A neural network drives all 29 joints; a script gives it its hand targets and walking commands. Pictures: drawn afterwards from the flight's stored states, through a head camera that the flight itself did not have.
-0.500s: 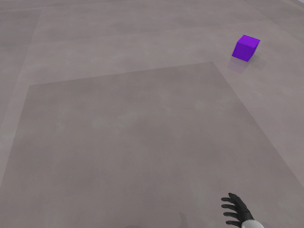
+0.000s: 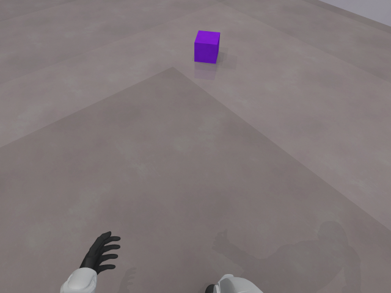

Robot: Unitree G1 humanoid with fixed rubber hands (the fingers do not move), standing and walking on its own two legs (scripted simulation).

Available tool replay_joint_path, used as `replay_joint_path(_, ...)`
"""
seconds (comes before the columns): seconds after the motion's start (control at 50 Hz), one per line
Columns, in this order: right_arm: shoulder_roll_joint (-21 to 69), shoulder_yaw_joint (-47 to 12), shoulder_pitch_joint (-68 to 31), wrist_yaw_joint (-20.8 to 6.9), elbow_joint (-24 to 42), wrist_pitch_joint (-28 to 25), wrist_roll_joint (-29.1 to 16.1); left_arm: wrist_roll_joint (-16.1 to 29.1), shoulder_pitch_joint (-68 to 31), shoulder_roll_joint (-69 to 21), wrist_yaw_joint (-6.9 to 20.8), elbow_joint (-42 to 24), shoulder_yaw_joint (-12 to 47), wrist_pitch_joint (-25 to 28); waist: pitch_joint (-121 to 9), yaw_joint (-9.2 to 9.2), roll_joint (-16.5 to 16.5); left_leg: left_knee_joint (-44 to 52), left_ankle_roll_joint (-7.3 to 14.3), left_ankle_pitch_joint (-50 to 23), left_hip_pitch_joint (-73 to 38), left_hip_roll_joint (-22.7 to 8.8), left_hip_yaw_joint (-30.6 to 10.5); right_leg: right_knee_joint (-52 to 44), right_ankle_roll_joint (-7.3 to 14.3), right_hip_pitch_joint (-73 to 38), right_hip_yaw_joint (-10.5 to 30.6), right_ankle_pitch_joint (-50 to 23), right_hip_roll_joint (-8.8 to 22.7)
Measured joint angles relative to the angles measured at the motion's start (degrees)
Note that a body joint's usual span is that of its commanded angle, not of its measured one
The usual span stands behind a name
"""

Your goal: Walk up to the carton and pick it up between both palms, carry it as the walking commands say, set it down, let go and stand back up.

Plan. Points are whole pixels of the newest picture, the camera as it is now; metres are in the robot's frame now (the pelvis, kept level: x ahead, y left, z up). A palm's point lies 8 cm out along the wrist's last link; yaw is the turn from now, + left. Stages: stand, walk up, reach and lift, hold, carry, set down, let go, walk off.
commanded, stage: walk up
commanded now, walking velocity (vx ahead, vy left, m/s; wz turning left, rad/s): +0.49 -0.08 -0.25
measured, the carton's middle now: (207, 47) +2.01 -0.34 -0.65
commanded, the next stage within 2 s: none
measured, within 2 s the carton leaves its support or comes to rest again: neither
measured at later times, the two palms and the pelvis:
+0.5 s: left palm (67, 280) +0.21 +0.28 -0.13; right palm (267, 171) +0.40 -0.22 -0.07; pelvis +0.26 +0.03 +0.02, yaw -5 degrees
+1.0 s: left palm (131, 151) +0.52 +0.14 -0.09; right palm (295, 158) +0.45 -0.33 -0.11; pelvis +0.46 -0.08 +0.04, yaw -5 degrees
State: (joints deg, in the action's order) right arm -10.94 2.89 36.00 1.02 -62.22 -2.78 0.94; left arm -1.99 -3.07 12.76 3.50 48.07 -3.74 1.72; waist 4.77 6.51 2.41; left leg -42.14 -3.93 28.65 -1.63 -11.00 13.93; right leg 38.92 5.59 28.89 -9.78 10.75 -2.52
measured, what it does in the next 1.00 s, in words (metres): walks ahead: left foot, then right foot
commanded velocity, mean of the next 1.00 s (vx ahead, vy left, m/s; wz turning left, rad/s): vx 0.49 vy -0.08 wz -0.10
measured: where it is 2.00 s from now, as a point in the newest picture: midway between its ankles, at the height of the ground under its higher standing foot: (202, 157)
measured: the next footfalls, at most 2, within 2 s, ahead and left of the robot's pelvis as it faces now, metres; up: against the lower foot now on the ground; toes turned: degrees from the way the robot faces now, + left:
left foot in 0.40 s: +0.38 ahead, +0.14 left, +0.00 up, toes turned +8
right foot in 0.82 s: +0.51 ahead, -0.19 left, +0.00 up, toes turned -14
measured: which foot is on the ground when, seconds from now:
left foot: down 0.00-0.00, up 0.02-0.38, down 0.40-0.82, up 0.84-1.00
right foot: down 0.00-0.40, up 0.42-0.80, down 0.82-1.00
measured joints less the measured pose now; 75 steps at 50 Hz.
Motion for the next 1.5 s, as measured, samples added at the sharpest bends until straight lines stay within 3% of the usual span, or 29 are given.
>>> replay_joint_path(0.06,0.9,-1.1,-4.1,-0.2,2.2,0.2,-0.4,-0.3,3.5,-0.1,-1.7,1.1,0.0,1.3,-0.7,-0.40,-1.3,-28.0,1.8,-1.1,13.8,2.0,-9.5,3.5,0.7,-0.7,1.1,5.5,-1.0)
replay_joint_path(0.12,1.9,-0.7,-10.5,-0.6,5.8,-0.2,0.1,0.0,8.9,-1.5,-2.9,4.5,0.5,1.4,-0.9,-1.76,-1.4,-34.6,3.1,-4.4,24.0,2.0,-13.0,-0.8,0.0,-6.6,1.5,6.1,-2.2)
replay_joint_path(0.18,1.9,0.1,-17.5,-1.1,9.6,0.6,0.8,0.4,14.4,-3.3,-3.0,7.9,1.2,2.0,-0.6,-4.09,-0.9,-29.6,2.9,-8.6,31.5,1.5,-13.3,-6.1,-0.3,-13.3,2.1,6.3,-2.6)
replay_joint_path(0.24,1.0,0.6,-23.7,-2.0,12.1,1.4,0.9,0.5,19.3,-3.9,-3.0,10.7,1.4,2.2,-0.4,-6.59,-0.6,-18.6,2.1,-12.9,35.3,1.1,-12.0,-10.5,-1.1,-19.2,2.7,6.8,-2.1)
replay_joint_path(0.38,-1.2,0.0,-32.6,-2.8,13.6,0.7,0.4,0.8,27.7,-1.5,-2.6,14.4,1.4,1.4,-2.5,-10.53,-1.8,7.0,0.7,-18.5,28.8,3.0,-7.5,-12.2,-3.5,-27.8,3.8,13.2,-1.0)
replay_joint_path(0.42,-1.0,0.4,-33.6,-2.1,13.7,-0.5,0.8,1.1,28.4,-0.6,-2.6,15.2,1.3,1.1,-2.8,-10.89,-3.1,5.8,3.6,-19.9,27.7,4.1,-5.9,-1.9,-3.6,-24.7,5.8,17.6,0.6)
replay_joint_path(0.46,-0.9,0.4,-32.6,-1.1,14.1,-0.8,1.0,1.2,27.2,-0.1,-2.3,15.2,0.6,0.4,-3.0,-11.34,-3.4,2.4,5.2,-16.6,27.4,3.4,-4.7,15.7,-4.1,-17.4,8.0,18.3,0.5)
replay_joint_path(0.5,-0.4,0.6,-30.2,-0.5,13.0,-0.7,0.9,0.9,25.0,1.0,-1.9,14.8,-0.1,-0.1,-3.0,-11.12,-4.2,2.8,5.0,-14.8,24.9,3.3,-3.6,28.2,-4.6,-11.0,8.8,14.2,1.6)
replay_joint_path(0.56,0.3,1.2,-26.1,-0.3,9.6,-0.2,0.5,0.4,21.3,1.9,-1.0,13.4,-0.4,-1.1,-2.5,-9.54,-4.8,6.2,4.5,-14.1,20.0,3.7,-2.8,33.0,-5.6,-4.8,9.1,7.7,5.0)
replay_joint_path(0.64,0.5,1.7,-20.0,-0.9,5.2,0.0,0.3,0.2,15.9,1.7,0.0,11.0,0.1,-2.1,-1.7,-7.62,-3.7,11.5,3.1,-14.2,13.9,3.5,-2.8,21.5,-7.2,-1.9,8.3,2.5,8.4)
replay_joint_path(0.72,0.3,2.3,-15.0,-1.1,2.3,0.5,0.4,0.8,11.2,1.2,1.1,9.3,1.0,-2.2,-1.0,-5.89,-2.5,15.7,1.2,-13.8,9.2,2.9,-2.5,4.7,-8.1,-3.0,6.6,1.2,9.5)
replay_joint_path(0.78,-0.3,2.7,-12.4,-1.2,1.0,1.1,0.5,1.2,9.1,1.0,1.5,8.7,1.3,-1.7,-1.0,-4.52,-1.8,16.6,-0.8,-12.2,6.7,2.1,-2.4,-3.5,-8.0,-5.5,4.8,1.0,8.9)
replay_joint_path(0.82,-1.1,2.5,-10.8,-1.6,0.7,1.4,0.7,1.0,8.8,1.0,1.1,8.6,1.3,-0.3,-1.9,-3.88,-1.8,13.4,-1.2,-8.8,7.0,1.8,-2.8,-7.7,-6.8,-8.1,3.7,0.6,8.6)
replay_joint_path(0.84,-1.8,2.1,-10.5,-1.9,0.4,1.6,0.8,0.8,8.7,0.4,0.5,8.7,0.9,0.7,-2.2,-3.99,-1.0,7.9,0.1,-5.2,8.9,1.3,-4.5,-6.4,-5.9,-7.5,3.3,-1.3,8.1)
replay_joint_path(0.88,-3.1,1.3,-12.1,-2.1,0.1,2.0,0.9,0.5,10.0,-1.2,-0.8,9.1,0.7,2.1,-2.4,-4.40,0.3,-8.2,2.1,-1.0,14.8,2.5,-9.1,-2.6,-4.8,-6.7,3.2,1.5,7.0)
replay_joint_path(0.92,-3.7,1.1,-14.5,-2.3,0.3,1.5,0.9,0.4,12.4,-2.6,-1.6,9.8,0.9,2.4,-2.9,-4.62,1.1,-20.0,3.3,-4.2,20.1,3.8,-10.8,-4.0,-4.3,-9.2,2.7,3.4,6.1)
replay_joint_path(0.96,-3.6,1.3,-16.9,-2.5,1.3,1.0,0.9,0.4,15.0,-3.9,-2.1,10.9,1.2,2.5,-3.4,-5.21,1.7,-24.5,3.3,-8.8,23.9,4.0,-10.8,-8.1,-4.1,-13.0,1.8,2.5,5.0)
replay_joint_path(1.04,-2.8,1.8,-22.1,-2.8,4.7,1.9,1.2,0.5,20.3,-5.4,-2.7,12.6,1.8,3.5,-3.6,-7.59,1.7,-22.1,2.5,-14.0,29.6,4.1,-10.1,-14.9,-4.0,-19.4,1.3,2.6,3.8)
replay_joint_path(1.16,-1.5,1.5,-30.0,-3.8,8.2,3.2,0.8,0.6,27.0,-5.1,-3.2,15.6,1.5,3.6,-2.9,-11.48,0.7,-7.6,0.8,-20.2,33.1,3.6,-10.3,-21.0,-4.9,-27.0,1.5,4.0,3.4)
replay_joint_path(1.26,-0.1,0.0,-35.1,-4.3,10.0,2.6,0.3,0.7,30.6,-3.2,-3.4,17.7,1.2,2.9,-2.3,-12.49,-0.9,5.2,1.0,-20.3,31.4,3.9,-8.9,-22.9,-6.8,-32.3,0.8,7.7,4.3)
replay_joint_path(1.32,0.6,-0.4,-36.2,-3.8,10.5,1.0,0.6,1.3,32.1,-1.9,-3.4,18.8,1.4,2.2,-2.8,-11.80,-2.2,11.3,2.6,-19.1,26.8,4.9,-5.9,-16.2,-8.1,-32.4,0.4,14.0,5.7)
replay_joint_path(1.34,0.8,-0.1,-36.3,-3.4,10.4,0.1,1.0,1.5,31.8,-1.5,-3.4,19.2,1.5,1.8,-2.7,-11.41,-2.8,9.9,4.0,-21.5,27.1,5.3,-5.6,-8.9,-7.7,-29.9,1.4,16.4,6.7)
replay_joint_path(1.38,1.2,0.2,-35.2,-2.6,10.2,-1.1,1.4,1.7,29.4,-1.1,-3.4,19.0,1.4,1.2,-2.2,-11.31,-3.5,4.9,5.5,-18.4,27.8,5.2,-4.9,10.8,-6.3,-21.3,5.7,16.8,6.5)
replay_joint_path(1.44,1.8,0.3,-31.1,-1.4,8.3,-1.1,1.0,1.2,24.7,0.0,-2.9,17.4,0.4,0.9,-2.0,-10.84,-4.6,4.9,4.8,-15.0,24.5,4.7,-3.7,29.7,-5.8,-9.8,8.3,12.2,5.9)
replay_joint_path(1.5,2.1,0.7,-26.1,-0.8,5.2,-0.7,0.5,0.4,19.8,0.7,-2.0,15.1,-0.1,-0.1,-1.9,-8.81,-5.3,7.9,4.5,-14.1,19.9,5.1,-3.3,31.8,-6.9,-2.7,8.3,6.7,7.3)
